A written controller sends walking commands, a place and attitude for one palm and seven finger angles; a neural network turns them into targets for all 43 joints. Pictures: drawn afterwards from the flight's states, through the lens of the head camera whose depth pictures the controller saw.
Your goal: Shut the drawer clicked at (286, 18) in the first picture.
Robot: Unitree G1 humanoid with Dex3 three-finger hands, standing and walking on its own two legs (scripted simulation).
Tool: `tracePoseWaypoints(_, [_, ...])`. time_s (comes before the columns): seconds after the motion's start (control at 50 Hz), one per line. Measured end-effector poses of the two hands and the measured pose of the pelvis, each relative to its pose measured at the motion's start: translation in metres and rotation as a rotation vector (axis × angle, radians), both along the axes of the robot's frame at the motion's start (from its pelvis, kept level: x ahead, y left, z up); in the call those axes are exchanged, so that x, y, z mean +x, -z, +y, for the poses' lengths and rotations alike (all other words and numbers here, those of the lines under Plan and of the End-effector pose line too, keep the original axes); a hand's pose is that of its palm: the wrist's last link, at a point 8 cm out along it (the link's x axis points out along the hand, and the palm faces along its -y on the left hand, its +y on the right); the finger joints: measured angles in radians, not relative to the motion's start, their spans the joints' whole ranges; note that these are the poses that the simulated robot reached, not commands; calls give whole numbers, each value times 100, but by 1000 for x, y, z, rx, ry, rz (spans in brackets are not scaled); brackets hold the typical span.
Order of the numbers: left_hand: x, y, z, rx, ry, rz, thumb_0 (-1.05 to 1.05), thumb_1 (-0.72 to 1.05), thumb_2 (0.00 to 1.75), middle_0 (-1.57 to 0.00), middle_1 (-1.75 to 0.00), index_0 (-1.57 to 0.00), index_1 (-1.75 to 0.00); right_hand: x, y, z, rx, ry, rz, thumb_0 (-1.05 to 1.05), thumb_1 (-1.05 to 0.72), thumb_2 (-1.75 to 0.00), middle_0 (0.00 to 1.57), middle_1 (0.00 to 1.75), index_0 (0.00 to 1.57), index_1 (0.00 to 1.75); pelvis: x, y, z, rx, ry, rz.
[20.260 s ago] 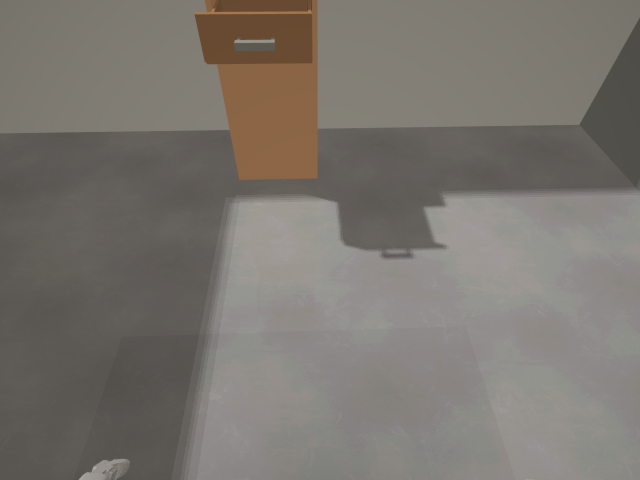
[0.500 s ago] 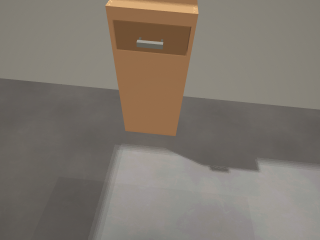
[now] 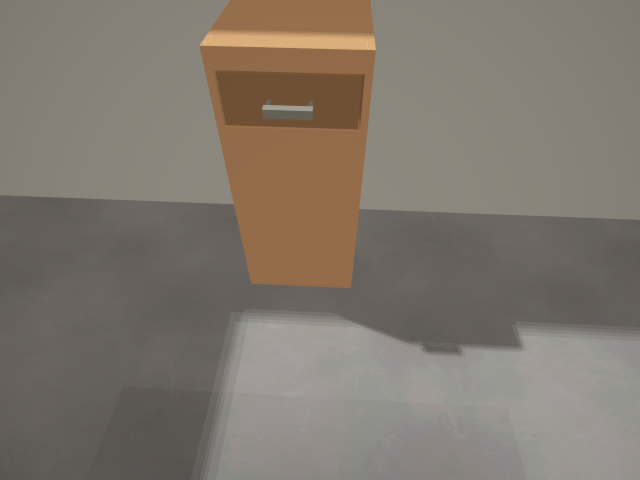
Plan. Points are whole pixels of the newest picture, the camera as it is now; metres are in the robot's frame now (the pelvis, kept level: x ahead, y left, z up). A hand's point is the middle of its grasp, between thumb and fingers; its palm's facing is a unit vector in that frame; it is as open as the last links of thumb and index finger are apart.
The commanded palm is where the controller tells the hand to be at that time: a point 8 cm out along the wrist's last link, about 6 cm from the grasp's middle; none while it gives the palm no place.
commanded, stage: let the arm hang, fingers relaxed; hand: left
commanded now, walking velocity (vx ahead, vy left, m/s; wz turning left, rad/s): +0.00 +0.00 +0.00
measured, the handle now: (288, 108) +0.91 +0.12 +0.00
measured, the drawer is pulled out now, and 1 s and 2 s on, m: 0.00 0.00 0.00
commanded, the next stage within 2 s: look to check the result in 0.18 s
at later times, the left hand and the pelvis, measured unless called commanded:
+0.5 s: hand out of the picture -0.01 +0.16 -0.17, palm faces +0.04 -0.98 -0.19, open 7.4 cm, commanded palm none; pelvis +0.01 -0.01 +0.00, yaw +0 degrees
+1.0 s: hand out of the picture +0.02 +0.16 -0.17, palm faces +0.02 -0.98 -0.20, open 7.4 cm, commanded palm none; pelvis +0.02 -0.01 +0.00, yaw -1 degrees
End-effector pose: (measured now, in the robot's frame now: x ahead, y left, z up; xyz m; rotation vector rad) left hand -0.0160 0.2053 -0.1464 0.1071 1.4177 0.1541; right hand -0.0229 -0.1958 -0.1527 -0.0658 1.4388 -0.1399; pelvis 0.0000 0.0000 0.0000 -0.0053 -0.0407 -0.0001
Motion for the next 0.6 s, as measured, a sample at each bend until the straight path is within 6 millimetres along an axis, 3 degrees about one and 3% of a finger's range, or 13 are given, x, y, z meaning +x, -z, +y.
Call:
tracePoseWaypoints(0.14, [9, 0, -1, 4, 9, -11, 0, 92, 90, -20, -31, -20, -31, -4, -1, -4, -6, 15, 9, 0, -91, -90, 20, 30, 20, 30, 2, 0, -3, 0, 3, 1])
tracePoseWaypoints(0.36, [2, -1, 2, 18, 0, 33, 0, 91, 90, -19, -30, -20, -30, -9, -3, -11, -18, 17, 53, 0, -91, -90, 20, 30, 20, 30, 7, -1, -6, -1, 3, 4])
tracePoseWaypoints(0.6, [8, -3, 1, 19, 3, 39, 0, 91, 90, -19, -30, -20, -30, 11, -3, -15, -25, 4, 24, 0, -91, -90, 20, 30, 20, 30, 12, -2, -7, 1, 8, 1])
